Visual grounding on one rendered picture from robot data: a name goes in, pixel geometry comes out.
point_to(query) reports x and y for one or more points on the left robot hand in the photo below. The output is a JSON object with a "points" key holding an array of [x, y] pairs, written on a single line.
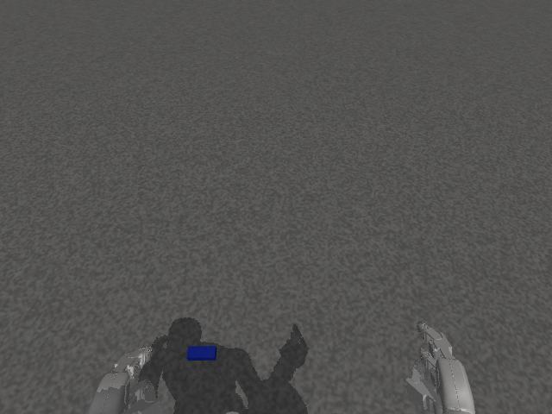
{"points": [[113, 395]]}

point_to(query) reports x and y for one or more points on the right robot hand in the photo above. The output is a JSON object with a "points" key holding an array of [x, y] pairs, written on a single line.
{"points": [[447, 374]]}

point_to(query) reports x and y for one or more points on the small box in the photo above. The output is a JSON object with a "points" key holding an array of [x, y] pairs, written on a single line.
{"points": [[201, 353]]}

